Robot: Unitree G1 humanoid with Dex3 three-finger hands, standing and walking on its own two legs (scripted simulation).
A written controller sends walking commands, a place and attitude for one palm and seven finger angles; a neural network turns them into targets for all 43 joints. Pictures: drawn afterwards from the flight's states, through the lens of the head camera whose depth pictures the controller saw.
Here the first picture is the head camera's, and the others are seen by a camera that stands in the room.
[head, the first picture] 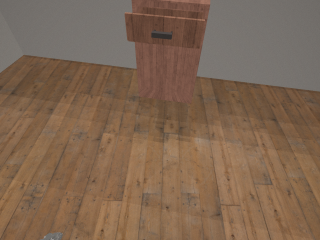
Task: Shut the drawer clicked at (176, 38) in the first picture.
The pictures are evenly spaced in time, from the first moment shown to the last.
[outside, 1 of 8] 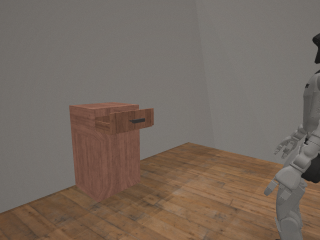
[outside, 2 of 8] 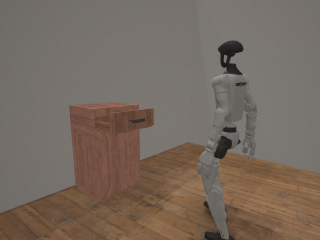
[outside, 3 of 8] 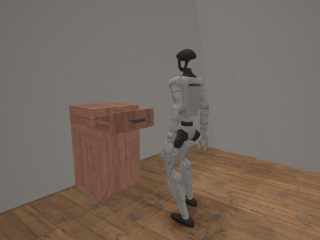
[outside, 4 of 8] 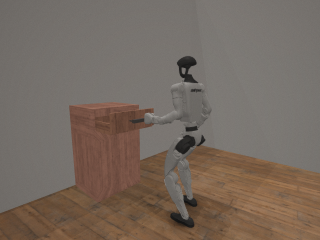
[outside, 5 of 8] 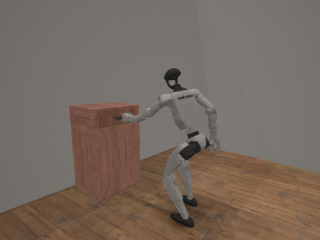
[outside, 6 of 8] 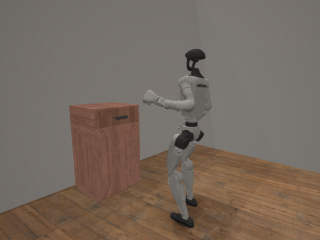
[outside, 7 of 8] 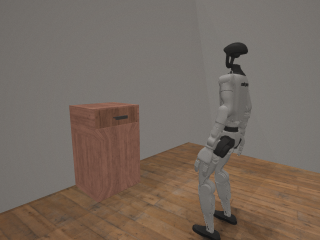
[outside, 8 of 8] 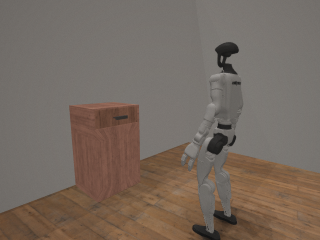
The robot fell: no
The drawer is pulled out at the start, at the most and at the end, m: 0.23 0.23 0.00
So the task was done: yes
